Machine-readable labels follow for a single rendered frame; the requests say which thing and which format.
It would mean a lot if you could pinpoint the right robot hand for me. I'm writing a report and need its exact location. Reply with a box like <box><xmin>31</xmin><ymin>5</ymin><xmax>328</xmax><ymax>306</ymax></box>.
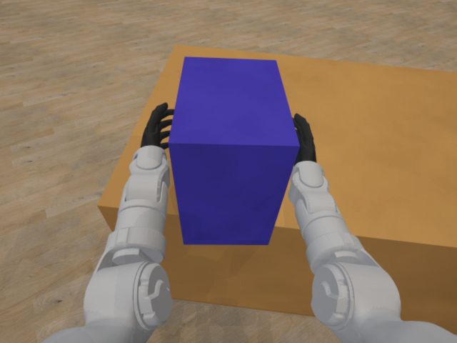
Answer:
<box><xmin>292</xmin><ymin>114</ymin><xmax>317</xmax><ymax>166</ymax></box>

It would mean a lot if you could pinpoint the left robot upper arm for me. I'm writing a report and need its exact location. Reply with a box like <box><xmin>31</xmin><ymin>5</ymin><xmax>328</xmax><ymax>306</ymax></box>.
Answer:
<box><xmin>41</xmin><ymin>261</ymin><xmax>173</xmax><ymax>343</ymax></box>

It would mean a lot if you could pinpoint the robot right forearm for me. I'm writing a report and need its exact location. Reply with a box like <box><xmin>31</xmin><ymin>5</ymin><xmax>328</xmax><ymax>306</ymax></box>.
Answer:
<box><xmin>288</xmin><ymin>161</ymin><xmax>401</xmax><ymax>302</ymax></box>

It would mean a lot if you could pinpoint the carton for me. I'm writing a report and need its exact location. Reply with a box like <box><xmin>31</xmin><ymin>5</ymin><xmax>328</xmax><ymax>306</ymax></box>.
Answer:
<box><xmin>168</xmin><ymin>56</ymin><xmax>300</xmax><ymax>245</ymax></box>

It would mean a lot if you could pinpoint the right robot upper arm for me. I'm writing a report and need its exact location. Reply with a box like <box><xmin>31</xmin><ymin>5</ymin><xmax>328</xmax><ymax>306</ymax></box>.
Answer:
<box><xmin>311</xmin><ymin>262</ymin><xmax>457</xmax><ymax>343</ymax></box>

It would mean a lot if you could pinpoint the left robot hand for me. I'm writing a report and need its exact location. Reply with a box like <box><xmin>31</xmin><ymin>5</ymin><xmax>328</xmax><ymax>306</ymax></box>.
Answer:
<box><xmin>141</xmin><ymin>102</ymin><xmax>174</xmax><ymax>149</ymax></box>

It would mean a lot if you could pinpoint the robot left forearm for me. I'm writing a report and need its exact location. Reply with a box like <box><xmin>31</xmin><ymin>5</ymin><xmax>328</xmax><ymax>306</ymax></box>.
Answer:
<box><xmin>84</xmin><ymin>146</ymin><xmax>170</xmax><ymax>321</ymax></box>

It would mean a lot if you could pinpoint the pedestal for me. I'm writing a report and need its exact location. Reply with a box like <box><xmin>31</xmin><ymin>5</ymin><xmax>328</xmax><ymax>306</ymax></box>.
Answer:
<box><xmin>97</xmin><ymin>44</ymin><xmax>457</xmax><ymax>334</ymax></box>

